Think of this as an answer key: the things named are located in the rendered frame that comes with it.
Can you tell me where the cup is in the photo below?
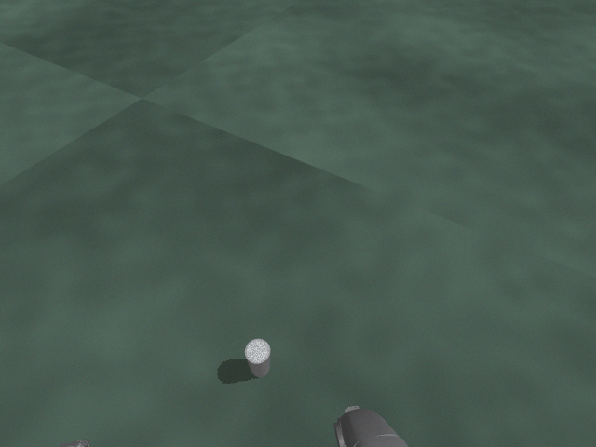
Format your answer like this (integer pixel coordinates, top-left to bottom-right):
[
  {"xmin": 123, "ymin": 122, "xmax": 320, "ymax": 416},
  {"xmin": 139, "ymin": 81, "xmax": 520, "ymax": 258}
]
[{"xmin": 245, "ymin": 339, "xmax": 271, "ymax": 377}]

